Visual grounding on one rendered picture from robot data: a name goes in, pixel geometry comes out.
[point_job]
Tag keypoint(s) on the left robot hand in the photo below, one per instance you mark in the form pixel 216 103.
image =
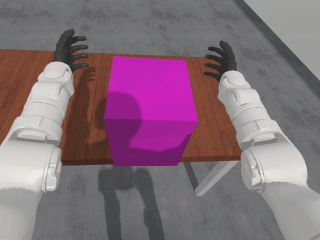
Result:
pixel 64 50

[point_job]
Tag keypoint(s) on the robot right forearm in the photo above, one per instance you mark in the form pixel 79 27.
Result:
pixel 251 121

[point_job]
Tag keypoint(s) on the table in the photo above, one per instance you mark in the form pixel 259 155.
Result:
pixel 84 139

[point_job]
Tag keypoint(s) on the right robot hand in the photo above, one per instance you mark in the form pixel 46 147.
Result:
pixel 227 60

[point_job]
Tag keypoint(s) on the robot left forearm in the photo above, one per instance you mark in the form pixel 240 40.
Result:
pixel 45 108

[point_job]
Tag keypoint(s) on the carton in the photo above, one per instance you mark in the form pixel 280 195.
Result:
pixel 150 112

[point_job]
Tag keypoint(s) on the robot left upper arm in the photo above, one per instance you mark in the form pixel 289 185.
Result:
pixel 27 171

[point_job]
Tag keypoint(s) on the robot right upper arm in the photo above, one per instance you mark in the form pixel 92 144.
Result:
pixel 277 172

